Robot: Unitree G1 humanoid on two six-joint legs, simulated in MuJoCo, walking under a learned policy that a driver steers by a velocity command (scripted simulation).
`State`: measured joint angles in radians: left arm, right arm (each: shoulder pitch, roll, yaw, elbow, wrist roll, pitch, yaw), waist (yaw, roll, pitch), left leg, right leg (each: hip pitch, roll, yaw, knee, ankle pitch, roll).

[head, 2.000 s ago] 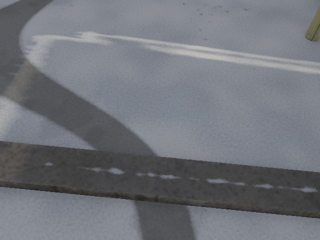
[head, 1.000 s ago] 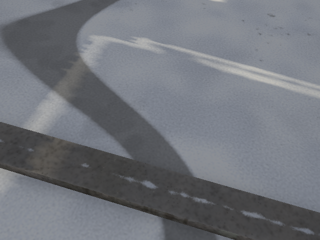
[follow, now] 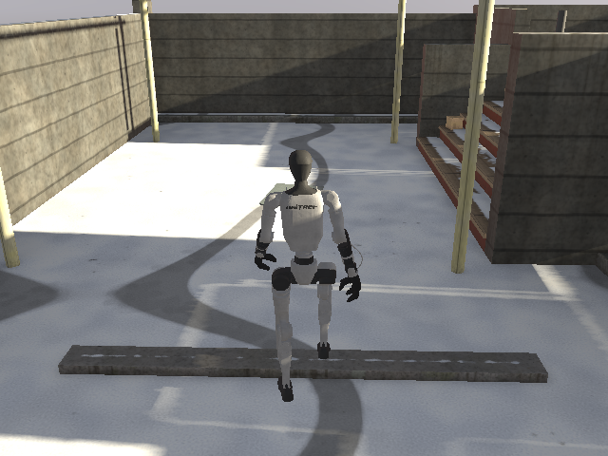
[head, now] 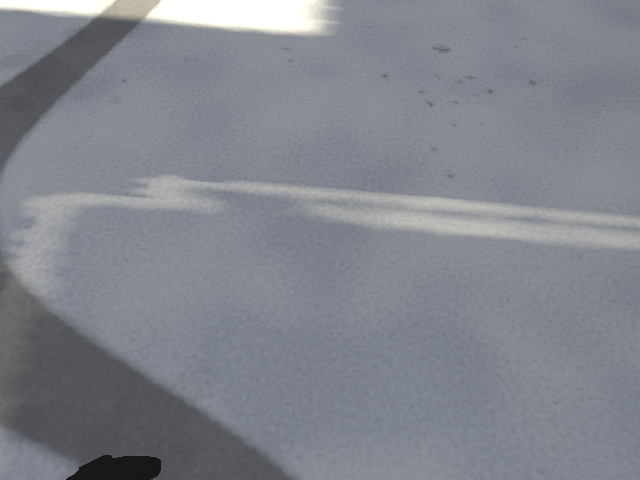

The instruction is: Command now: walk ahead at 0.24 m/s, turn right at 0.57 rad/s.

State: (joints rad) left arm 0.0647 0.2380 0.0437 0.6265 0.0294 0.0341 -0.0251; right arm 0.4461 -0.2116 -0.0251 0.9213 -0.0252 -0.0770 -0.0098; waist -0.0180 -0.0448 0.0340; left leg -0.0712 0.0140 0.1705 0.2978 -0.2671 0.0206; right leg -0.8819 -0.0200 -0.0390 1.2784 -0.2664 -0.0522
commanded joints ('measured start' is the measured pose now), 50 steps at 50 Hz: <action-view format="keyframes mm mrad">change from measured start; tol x32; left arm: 1 -10 -8 -19 -91 1 2 -27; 5 331 101 24 -9 17 -26 -8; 50 94 97 7 -26 -29 3 54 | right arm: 1 -121 -187 -33 -100 9 -7 -13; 50 -227 -237 -95 -328 7 127 15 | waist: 1 45 196 -46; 7 39 -307 -378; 10 20 76 -154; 50 5 183 -106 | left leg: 1 -106 183 2 -75 861 105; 5 -35 214 40 509 1119 60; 7 -561 -93 -75 1174 -324 -48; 8 -559 -24 -237 1245 -227 -42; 31 -94 36 -288 6 13 63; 34 -118 294 -589 -8 556 299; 50 -127 96 -628 140 527 190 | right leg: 1 294 51 -132 -309 1 -3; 5 681 112 -61 -550 57 -121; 7 1019 -349 751 -858 757 -386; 24 614 -185 178 -1040 198 -188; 30 691 -174 136 -883 239 -118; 33 386 80 16 -436 -236 42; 50 543 92 58 -601 -148 64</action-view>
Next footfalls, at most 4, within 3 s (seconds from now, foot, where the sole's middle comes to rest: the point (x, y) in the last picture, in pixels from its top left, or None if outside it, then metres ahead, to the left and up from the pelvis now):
0.12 right None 0.21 -0.08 -0.72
0.62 left None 0.15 0.09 -0.72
1.06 right None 0.17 -0.09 -0.72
1.42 left None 0.12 0.08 -0.72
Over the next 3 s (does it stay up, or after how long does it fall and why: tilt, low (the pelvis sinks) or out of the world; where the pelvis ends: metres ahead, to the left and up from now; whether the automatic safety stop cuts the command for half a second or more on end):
stays up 0.71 0.07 -0.02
